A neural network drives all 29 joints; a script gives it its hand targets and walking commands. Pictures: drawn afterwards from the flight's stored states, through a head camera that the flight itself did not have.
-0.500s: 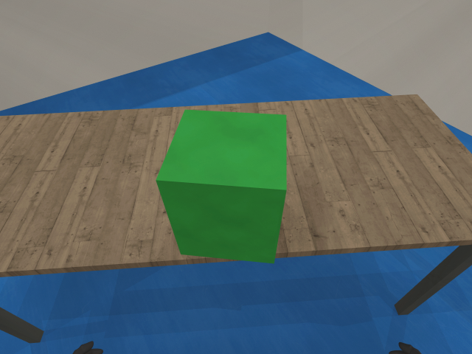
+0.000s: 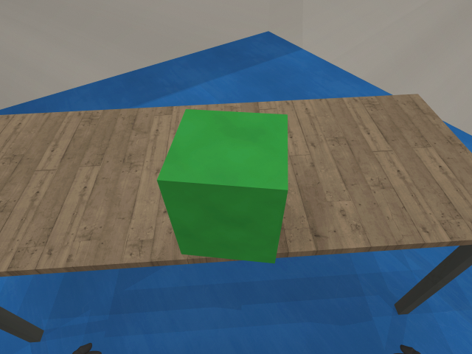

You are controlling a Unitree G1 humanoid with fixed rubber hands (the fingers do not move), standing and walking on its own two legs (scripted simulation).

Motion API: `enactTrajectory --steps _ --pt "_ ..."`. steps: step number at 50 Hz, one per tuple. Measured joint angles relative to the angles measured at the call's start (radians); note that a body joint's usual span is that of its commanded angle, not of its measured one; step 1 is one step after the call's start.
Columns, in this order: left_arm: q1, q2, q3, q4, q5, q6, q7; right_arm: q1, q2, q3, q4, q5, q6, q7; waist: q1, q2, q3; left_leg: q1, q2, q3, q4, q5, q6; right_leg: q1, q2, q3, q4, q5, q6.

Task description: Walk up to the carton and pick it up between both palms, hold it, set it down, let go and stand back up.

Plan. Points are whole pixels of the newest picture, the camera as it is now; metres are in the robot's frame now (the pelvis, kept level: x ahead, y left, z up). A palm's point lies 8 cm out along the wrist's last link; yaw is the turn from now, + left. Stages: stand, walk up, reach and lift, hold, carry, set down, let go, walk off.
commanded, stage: stand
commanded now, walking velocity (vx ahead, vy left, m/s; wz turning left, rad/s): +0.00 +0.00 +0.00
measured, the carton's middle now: (231, 188) +0.45 +0.00 +0.01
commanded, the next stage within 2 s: none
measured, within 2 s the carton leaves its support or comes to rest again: neither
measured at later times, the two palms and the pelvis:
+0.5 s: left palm out of the picture +0.12 +0.29 -0.09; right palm out of the picture +0.07 -0.30 -0.10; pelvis +0.00 +0.00 +0.00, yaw +0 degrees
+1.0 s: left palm out of the picture +0.12 +0.29 -0.09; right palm out of the picture +0.06 -0.30 -0.10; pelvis +0.00 +0.00 +0.00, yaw +0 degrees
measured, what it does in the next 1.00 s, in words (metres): stands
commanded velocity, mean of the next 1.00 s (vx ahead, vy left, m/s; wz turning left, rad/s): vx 0.00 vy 0.00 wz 0.00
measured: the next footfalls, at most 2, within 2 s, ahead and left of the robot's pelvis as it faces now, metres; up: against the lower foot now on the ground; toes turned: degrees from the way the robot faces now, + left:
none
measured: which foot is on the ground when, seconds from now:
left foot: down 0.00-1.00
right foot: down 0.00-1.00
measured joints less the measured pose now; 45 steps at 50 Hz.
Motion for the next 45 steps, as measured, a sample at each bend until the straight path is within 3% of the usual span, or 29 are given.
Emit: enactTrajectory --steps 45 --pt "-0.033 0.004 -0.003 0.073 -0.005 0.0 0.0 -0.001 -0.001 0.0 0.053 0.003 0.0 -0.006 0.0 0.0 -0.001 -0.005 0.0 0.0 -0.009 0.001 0.0 0.0 0.0 0.0 -0.018 0.006 0.0"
